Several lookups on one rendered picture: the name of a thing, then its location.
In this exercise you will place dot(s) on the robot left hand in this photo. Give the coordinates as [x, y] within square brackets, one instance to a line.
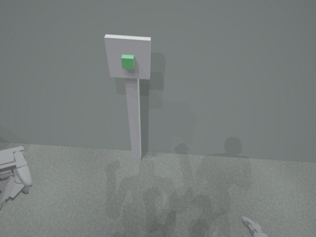
[15, 170]

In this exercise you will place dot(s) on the robot right hand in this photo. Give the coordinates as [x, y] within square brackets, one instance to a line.
[254, 228]

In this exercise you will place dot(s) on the panel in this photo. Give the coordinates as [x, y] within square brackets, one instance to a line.
[140, 47]

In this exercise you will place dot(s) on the button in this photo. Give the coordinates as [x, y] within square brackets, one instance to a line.
[127, 61]

